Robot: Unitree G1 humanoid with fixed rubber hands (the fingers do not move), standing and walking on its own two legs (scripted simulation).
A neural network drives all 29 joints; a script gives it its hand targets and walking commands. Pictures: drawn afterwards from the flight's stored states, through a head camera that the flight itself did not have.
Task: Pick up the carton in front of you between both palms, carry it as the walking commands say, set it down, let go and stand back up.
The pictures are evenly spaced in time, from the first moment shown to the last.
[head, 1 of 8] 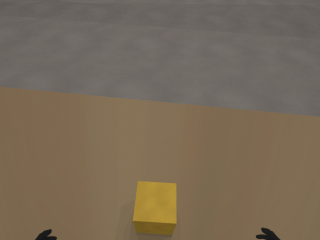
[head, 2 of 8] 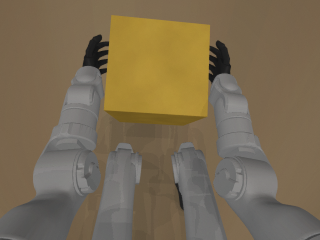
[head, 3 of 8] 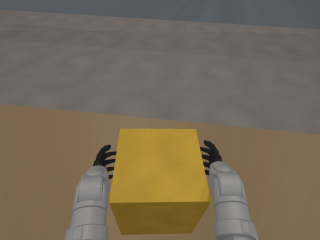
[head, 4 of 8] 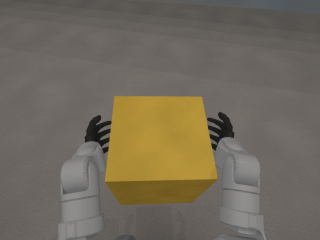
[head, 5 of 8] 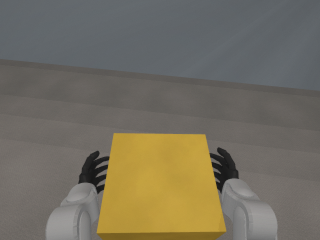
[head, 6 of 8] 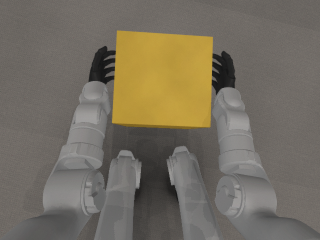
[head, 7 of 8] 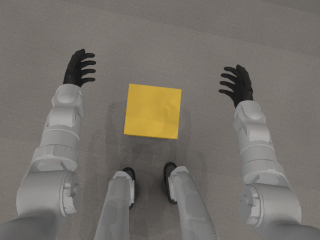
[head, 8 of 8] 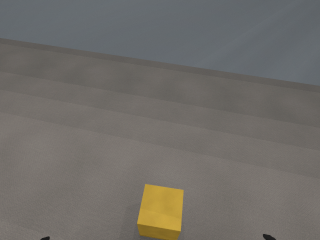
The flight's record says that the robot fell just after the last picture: no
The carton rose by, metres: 0.68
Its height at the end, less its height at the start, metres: -0.06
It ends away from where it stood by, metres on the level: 3.06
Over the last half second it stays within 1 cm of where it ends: yes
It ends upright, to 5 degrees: yes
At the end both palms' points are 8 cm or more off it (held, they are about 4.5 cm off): yes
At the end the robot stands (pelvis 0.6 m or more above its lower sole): yes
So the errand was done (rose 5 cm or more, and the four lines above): yes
